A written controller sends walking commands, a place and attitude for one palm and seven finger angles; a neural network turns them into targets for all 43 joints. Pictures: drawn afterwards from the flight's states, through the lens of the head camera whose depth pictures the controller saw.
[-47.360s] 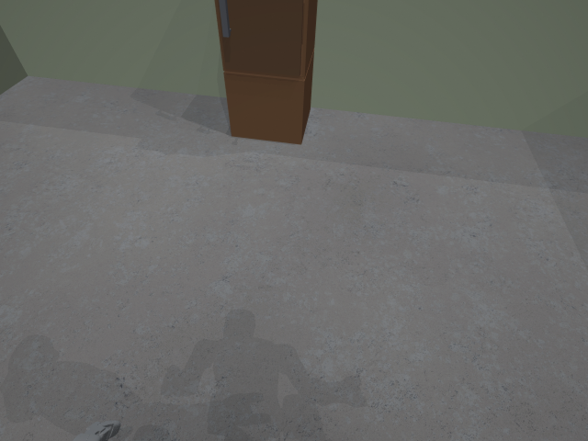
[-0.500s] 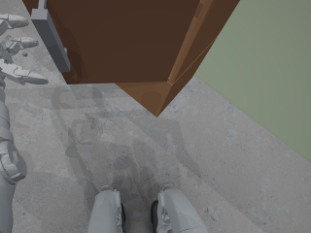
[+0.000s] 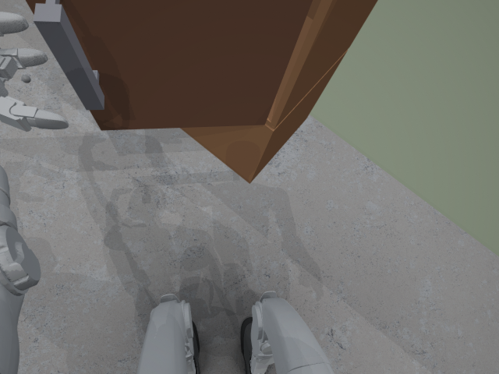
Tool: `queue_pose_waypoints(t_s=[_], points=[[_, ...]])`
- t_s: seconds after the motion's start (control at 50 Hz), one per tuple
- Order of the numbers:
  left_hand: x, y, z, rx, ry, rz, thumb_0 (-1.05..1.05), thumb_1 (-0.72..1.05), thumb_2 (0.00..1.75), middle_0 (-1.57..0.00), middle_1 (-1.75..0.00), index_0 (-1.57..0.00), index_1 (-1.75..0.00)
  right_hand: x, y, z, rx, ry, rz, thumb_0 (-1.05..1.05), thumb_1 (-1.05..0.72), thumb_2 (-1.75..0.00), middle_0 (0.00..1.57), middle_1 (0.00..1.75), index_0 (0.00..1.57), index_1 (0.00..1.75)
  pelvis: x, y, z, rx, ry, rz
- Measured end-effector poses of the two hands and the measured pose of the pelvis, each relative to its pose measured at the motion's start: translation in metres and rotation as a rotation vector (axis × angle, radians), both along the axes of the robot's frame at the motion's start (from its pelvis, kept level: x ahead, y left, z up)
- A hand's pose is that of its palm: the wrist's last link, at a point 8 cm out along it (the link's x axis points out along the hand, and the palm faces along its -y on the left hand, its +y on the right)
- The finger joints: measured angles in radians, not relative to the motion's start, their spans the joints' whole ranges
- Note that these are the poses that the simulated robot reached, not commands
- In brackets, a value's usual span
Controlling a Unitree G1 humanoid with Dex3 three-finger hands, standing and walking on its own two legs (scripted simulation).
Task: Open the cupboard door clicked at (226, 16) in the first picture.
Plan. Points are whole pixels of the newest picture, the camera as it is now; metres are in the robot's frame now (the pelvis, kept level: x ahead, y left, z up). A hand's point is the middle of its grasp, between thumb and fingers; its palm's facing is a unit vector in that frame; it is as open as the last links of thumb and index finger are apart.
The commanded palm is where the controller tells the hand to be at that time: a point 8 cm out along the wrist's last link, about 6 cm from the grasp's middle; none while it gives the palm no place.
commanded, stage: slide the fingers in behind the handle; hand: left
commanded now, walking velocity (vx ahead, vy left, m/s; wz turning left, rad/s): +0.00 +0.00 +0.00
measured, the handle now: (77, 53) +0.58 +0.22 +0.04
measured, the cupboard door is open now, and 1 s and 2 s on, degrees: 46 45 46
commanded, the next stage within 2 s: close the thumb around the handle in 1.50 s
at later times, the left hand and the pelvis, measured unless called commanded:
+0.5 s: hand (63, 76) +0.53 +0.23 +0.04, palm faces +0.08 -1.00 -0.03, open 13.9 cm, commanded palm +0.52 +0.25 +0.05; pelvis +0.00 -0.01 +0.00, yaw +0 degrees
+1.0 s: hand (91, 76) +0.54 +0.20 +0.04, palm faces +0.08 -1.00 -0.01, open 13.9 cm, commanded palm +0.52 +0.23 +0.05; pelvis +0.00 -0.01 +0.00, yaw +1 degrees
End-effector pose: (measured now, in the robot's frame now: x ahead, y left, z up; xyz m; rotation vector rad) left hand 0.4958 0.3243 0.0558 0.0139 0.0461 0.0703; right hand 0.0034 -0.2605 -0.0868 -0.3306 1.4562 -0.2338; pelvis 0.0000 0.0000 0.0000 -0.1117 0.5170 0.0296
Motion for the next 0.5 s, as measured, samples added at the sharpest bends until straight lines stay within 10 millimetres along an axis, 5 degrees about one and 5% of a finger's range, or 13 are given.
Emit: queue_pose_waypoints(t_s=[0.24,0.5], points=[[0.01,-0.034,-0.009,-0.011,0.003,-0.029,-0.01,-0.5,0.3,-0.3,-1.2,-0.3,-1.2,0.007,-0.011,0.001,-0.024,-0.036,0.01,0.0,-0.9,-0.89,0.2,0.3,0.2,0.3,-0.001,-0.002,-0.002,0.004,0.002,0.0],[0.014,-0.039,-0.009,0.011,0.001,0.012,-0.01,-0.49,0.3,-0.3,-1.2,-0.31,-1.22,0.0,-0.006,-0.008,0.021,0.0,-0.006,0.0,-0.9,-0.89,0.2,0.3,0.2,0.3,0.001,-0.007,-0.003,0.013,0.01,-0.002]])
